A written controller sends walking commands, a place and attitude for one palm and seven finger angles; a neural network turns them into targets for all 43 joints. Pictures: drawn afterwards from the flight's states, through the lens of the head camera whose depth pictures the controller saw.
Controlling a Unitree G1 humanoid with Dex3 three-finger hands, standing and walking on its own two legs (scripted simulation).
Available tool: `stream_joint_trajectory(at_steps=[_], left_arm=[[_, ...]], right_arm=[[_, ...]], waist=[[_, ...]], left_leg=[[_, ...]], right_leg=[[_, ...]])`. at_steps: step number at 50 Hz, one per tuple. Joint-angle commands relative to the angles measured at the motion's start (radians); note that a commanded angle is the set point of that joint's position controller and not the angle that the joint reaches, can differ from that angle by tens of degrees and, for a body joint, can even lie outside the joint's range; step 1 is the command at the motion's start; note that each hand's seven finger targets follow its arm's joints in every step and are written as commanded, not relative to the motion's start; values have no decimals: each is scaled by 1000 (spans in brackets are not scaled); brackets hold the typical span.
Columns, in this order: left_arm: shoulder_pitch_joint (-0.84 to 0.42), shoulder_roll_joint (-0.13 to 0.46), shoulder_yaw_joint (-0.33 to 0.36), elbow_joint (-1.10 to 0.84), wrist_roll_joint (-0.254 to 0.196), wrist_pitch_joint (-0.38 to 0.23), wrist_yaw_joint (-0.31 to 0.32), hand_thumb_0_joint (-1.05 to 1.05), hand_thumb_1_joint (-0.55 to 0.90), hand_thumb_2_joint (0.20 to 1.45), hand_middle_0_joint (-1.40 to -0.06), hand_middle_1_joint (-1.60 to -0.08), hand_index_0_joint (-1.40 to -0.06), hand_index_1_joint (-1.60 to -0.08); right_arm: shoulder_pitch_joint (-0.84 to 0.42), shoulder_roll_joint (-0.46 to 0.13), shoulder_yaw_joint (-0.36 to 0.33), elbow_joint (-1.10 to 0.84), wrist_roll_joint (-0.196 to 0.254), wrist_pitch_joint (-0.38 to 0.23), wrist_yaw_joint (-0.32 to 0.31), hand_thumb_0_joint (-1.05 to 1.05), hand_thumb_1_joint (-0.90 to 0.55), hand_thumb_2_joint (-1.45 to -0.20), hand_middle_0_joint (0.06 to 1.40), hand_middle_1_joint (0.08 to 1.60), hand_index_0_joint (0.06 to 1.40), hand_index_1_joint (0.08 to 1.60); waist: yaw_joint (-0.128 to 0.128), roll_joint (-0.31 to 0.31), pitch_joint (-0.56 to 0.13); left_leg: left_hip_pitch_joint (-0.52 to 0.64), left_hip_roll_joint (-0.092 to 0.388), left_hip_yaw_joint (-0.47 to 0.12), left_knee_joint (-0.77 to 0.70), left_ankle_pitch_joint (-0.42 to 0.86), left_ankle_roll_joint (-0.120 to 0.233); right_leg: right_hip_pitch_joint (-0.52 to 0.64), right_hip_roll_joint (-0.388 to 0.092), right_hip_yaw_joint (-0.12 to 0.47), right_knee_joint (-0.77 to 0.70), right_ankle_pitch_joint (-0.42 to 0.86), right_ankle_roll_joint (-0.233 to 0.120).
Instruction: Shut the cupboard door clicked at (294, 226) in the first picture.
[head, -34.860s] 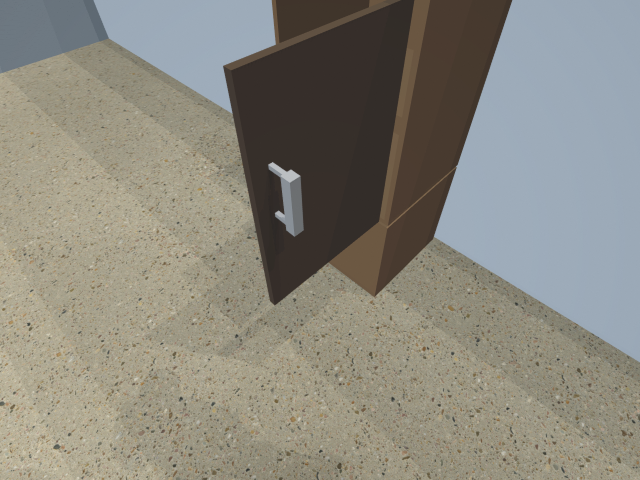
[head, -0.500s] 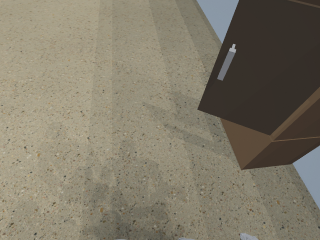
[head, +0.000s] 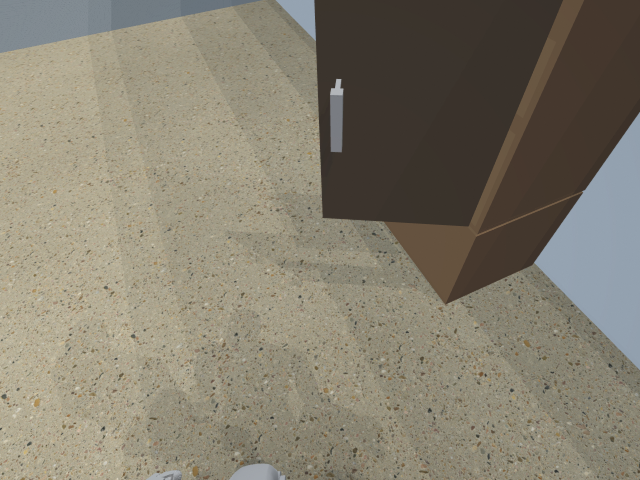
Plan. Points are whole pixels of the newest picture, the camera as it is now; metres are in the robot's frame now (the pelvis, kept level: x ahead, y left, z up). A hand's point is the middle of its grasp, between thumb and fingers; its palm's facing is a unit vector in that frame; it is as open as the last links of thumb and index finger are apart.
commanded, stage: take the last steps up to it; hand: left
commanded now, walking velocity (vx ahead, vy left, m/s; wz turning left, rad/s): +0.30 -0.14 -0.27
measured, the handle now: (337, 116) +0.78 -0.01 +0.01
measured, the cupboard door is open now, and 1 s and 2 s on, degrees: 60 60 60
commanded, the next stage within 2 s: come to a stop and stand still in 0.90 s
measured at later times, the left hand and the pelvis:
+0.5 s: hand (205, 464) +0.17 +0.18 -0.17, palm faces -0.15 -0.98 -0.14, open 7.4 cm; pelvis +0.08 +0.00 +0.01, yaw -8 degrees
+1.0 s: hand (303, 387) +0.28 +0.05 -0.17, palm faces -0.08 -0.98 -0.19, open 7.3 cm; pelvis +0.24 -0.13 +0.00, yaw -6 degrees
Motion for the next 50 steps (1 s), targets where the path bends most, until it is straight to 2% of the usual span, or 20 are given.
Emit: stream_joint_trajectory(at_steps=[1, 5, 7, 8, 9, 10, 11, 13, 15, 17, 21, 27, 30, 32, 33, 34, 35, 36, 41, 50], left_arm=[[24, 200, 55, -48, 2, -23, 15, 0, 900, 900, -200, -300, -200, -300], [20, 213, 66, -29, 7, -19, -1, 0, 900, 900, -200, -300, -200, -300], [-14, 194, 63, -23, 0, -15, -9, 0, 900, 900, -200, -300, -200, -300], [-7, 134, 52, -33, -6, -9, -16, 0, 900, 900, -200, -300, -200, -300], [0, 66, 37, -62, -12, -4, -25, 0, 900, 900, -200, -300, -200, -300], [-87, 115, 44, -95, 4, -3, -31, 0, 900, 900, -200, -300, -200, -300], [-80, 135, 57, -94, 11, -8, -44, 0, 900, 900, -200, -300, -200, -300], [-49, 134, 66, -50, 24, -5, -56, 0, 900, 900, -200, -300, -200, -300], [-3, 103, 59, -19, 18, -1, -59, 0, 900, 900, -200, -300, -200, -300], [9, 81, 50, -3, 12, 0, -59, 0, 900, 900, -200, -300, -200, -300], [-41, 64, 40, -14, 9, 3, -62, 0, 900, 900, -200, -300, -200, -300], [-169, 56, 24, -30, 3, -12, -65, 0, 900, 900, -200, -300, -200, -300], [-117, 70, 30, -6, 1, -26, -62, 0, 900, 900, -200, -300, -200, -300], [65, 108, 44, 60, 2, -42, -52, 0, 900, 900, -200, -300, -200, -300], [225, 168, 62, 112, 8, -56, -41, 0, 900, 900, -200, -300, -200, -300], [370, 277, 90, 158, 11, -68, -21, 0, 900, 900, -200, -300, -200, -300], [355, 294, 84, 160, -11, -66, -12, 0, 900, 900, -200, -300, -200, -300], [264, 245, 74, 145, -12, -68, -5, 0, 900, 900, -200, -300, -200, -300], [88, 67, 16, 111, -7, -96, 10, 0, 900, 900, -200, -300, -200, -300], [146, 81, 11, 161, -2, -103, 15, 0, 900, 900, -200, -300, -200, -300]], right_arm=[[-2, -41, -3, -71, -5, -32, 0, 0, -900, -900, 200, 300, 200, 300], [3, -32, -1, -80, -12, -57, 3, 0, -900, -900, 200, 300, 200, 300], [118, -41, -2, -41, -15, -78, -1, 0, -900, -900, 200, 300, 200, 300], [203, -104, -12, -17, -22, -88, -11, 0, -900, -900, 200, 300, 200, 300], [280, -216, -37, 0, -39, -97, -18, 0, -900, -900, 200, 300, 200, 300], [284, -246, -39, -3, -36, -93, -29, 0, -900, -900, 200, 300, 200, 300], [226, -216, -29, -33, -34, -93, -26, 0, -900, -900, 200, 300, 200, 300], [131, -147, -11, -44, -32, -107, -29, 0, -900, -900, 200, 300, 200, 300], [146, -101, 4, -35, -26, -122, -32, 0, -900, -900, 200, 300, 200, 300], [194, -85, 7, -11, -20, -131, -35, 0, -900, -900, 200, 300, 200, 300], [248, -86, -2, 29, -20, -130, -31, 0, -900, -900, 200, 300, 200, 300], [297, -86, -11, 74, -30, -120, -22, 0, -900, -900, 200, 300, 200, 300], [261, -108, -19, 81, -29, -117, -19, 0, -900, -900, 200, 300, 200, 300], [234, -104, -18, 85, -20, -112, -15, 0, -900, -900, 200, 300, 200, 300], [219, -74, -13, 80, -7, -116, -6, 0, -900, -900, 200, 300, 200, 300], [222, 19, 7, 50, 10, -118, 0, 0, -900, -900, 200, 300, 200, 300], [184, 5, 8, 24, 11, -110, -5, 0, -900, -900, 200, 300, 200, 300], [146, 8, 1, 26, 10, -107, -3, 0, -900, -900, 200, 300, 200, 300], [160, 63, 7, 65, -13, -83, 2, 0, -900, -900, 200, 300, 200, 300], [-15, 69, 21, 10, -11, -89, 17, 0, -900, -900, 200, 300, 200, 300]], waist=[[26, -199, -96], [30, -223, -54], [-31, -174, -49], [-64, 29, -64], [-86, 352, -51], [-102, 234, 16], [-58, 120, 54], [-10, 130, 92], [6, 99, 67], [0, 94, 34], [-13, 111, 20], [-53, 152, 81], [-21, 162, 41], [65, 85, -37], [139, -32, -134], [183, -350, -249], [159, -320, -235], [127, -248, -135], [-1, -137, -64], [13, -110, -11]], left_leg=[[-15, -16, 3, -108, 38, -7], [114, -28, 41, -372, 31, 10], [346, -42, 67, -593, 152, 16], [471, 53, -80, -723, 47, 40], [512, 343, -483, -877, -176, 128], [393, 450, -588, -968, -279, 205], [312, 414, -527, -985, -294, 218], [245, 325, -388, -970, -150, 160], [306, 250, -193, -921, 137, 108], [369, 223, -94, -887, 317, 98], [449, 245, -25, -873, 387, 154], [422, 263, 22, -859, 443, 169], [409, 268, 41, -799, 519, 158], [339, 208, 95, -591, 632, 118], [179, 156, 141, -386, 539, 84], [-74, -17, 166, -65, -102, 46], [-118, -18, 23, 129, -209, 72], [-161, 19, -21, 190, -101, 78], [-26, 61, -14, 35, 77, 49], [45, 0, 41, -393, 158, 59]], right_leg=[[102, -227, 184, -178, 427, -171], [12, -216, 250, -216, 0, -182], [-142, -159, 209, -137, -189, -130], [-273, -72, 148, 37, -256, -81], [-458, 65, -9, 349, -333, -9], [-487, 3, 76, 519, -292, -19], [-471, -41, 97, 598, -196, -22], [-467, -58, 82, 695, -67, -1], [-452, -47, 73, 684, 36, 17], [-452, -37, 50, 673, 80, 26], [-499, -62, 16, 565, 112, 42], [-374, -71, -61, 240, 90, 23], [-219, -42, -88, 125, 66, -5], [64, 9, -112, -11, 110, -30], [332, -74, -5, -53, 92, -65], [539, -357, 363, -149, 77, -157], [432, -422, 454, -249, 97, -185], [338, -381, 369, -269, 104, -180], [86, -268, 54, -248, 519, -167], [143, -258, 64, -237, 569, -190]])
